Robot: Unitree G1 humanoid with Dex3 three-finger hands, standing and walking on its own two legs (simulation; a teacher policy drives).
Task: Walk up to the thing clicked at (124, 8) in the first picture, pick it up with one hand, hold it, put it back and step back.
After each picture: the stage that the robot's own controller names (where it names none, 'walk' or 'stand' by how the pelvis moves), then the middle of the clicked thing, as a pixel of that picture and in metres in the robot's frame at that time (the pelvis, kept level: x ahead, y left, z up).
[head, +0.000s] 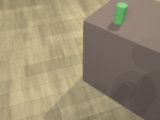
stand; (120, 13) +0.90 -0.21 -0.03
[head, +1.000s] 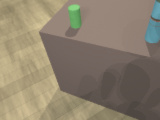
walk; (75, 16) +0.81 +0.11 +0.00
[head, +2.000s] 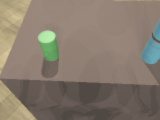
stand; (49, 46) +0.51 +0.16 +0.00
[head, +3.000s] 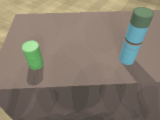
stand; (33, 55) +0.51 +0.23 +0.00
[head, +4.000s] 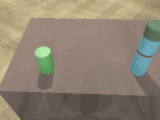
stand; (45, 60) +0.50 +0.20 -0.03
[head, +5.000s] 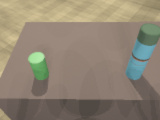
stand; (39, 66) +0.48 +0.22 -0.03
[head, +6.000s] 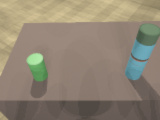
stand; (38, 67) +0.47 +0.23 -0.03
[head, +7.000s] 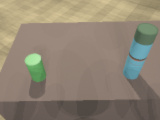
stand; (36, 68) +0.47 +0.23 -0.03
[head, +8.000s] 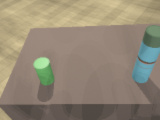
rise first; (44, 71) +0.45 +0.22 -0.02
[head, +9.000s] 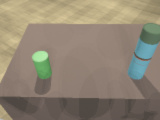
go down; (42, 65) +0.49 +0.21 -0.02
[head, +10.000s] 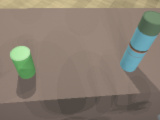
go down; (24, 63) +0.45 +0.21 +0.00
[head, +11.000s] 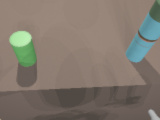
close in; (24, 49) +0.47 +0.20 +0.03
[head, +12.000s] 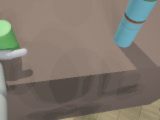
close; (5, 40) +0.48 +0.22 +0.06
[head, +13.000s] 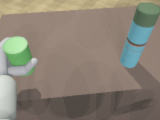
lift; (20, 57) +0.40 +0.20 +0.12
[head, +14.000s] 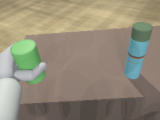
lift; (29, 62) +0.33 +0.18 +0.20
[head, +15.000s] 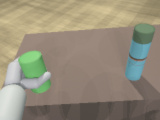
hold; (35, 72) +0.33 +0.17 +0.15
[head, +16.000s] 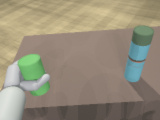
hold; (34, 75) +0.33 +0.17 +0.14
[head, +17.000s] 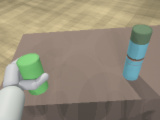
crouch; (33, 74) +0.33 +0.18 +0.14
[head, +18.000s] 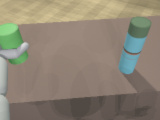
crouch; (12, 44) +0.42 +0.23 +0.17
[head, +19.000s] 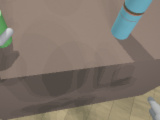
lower; out of the picture +0.51 +0.23 +0.06
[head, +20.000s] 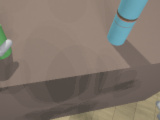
lower; out of the picture +0.49 +0.23 +0.06
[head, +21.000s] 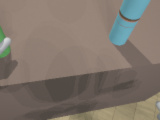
lower; out of the picture +0.49 +0.24 +0.06
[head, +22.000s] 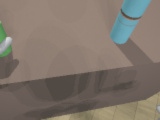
lower; out of the picture +0.49 +0.24 +0.06
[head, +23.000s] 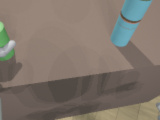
loosen; out of the picture +0.48 +0.23 +0.06
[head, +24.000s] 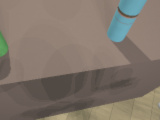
withdraw; out of the picture +0.49 +0.24 +0.06
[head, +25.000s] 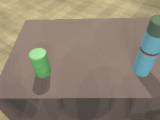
sink last; (40, 63) +0.46 +0.22 +0.02
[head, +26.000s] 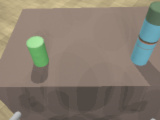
stand; (38, 52) +0.50 +0.22 +0.02
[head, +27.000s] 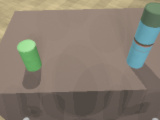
stand; (30, 56) +0.47 +0.23 +0.04
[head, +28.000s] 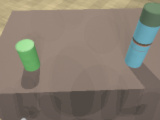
stand; (28, 55) +0.47 +0.23 +0.04
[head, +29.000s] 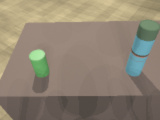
stand; (39, 64) +0.49 +0.22 -0.02
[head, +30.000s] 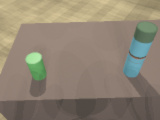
stand; (36, 66) +0.48 +0.23 -0.03
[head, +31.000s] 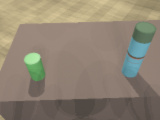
stand; (35, 67) +0.48 +0.23 -0.03
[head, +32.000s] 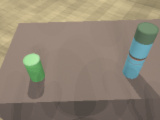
walk; (34, 68) +0.46 +0.23 -0.03
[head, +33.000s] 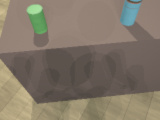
walk; (37, 19) +0.65 +0.22 +0.00
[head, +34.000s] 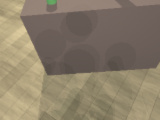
walk; out of the picture +1.00 +0.25 -0.01
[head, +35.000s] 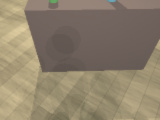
stand; out of the picture +1.12 +0.23 -0.01
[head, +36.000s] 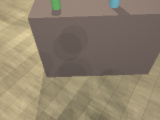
stand; (55, 0) +1.09 +0.22 -0.03
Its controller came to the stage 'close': yes
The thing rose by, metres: 0.22
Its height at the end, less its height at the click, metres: +0.00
